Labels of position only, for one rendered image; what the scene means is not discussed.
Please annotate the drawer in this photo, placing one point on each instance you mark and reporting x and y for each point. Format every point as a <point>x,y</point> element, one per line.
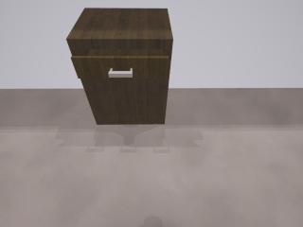
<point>146,63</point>

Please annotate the handle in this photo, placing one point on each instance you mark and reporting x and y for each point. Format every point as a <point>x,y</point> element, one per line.
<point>120,74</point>

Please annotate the cabinet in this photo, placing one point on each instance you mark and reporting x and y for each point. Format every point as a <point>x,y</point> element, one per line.
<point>124,101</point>

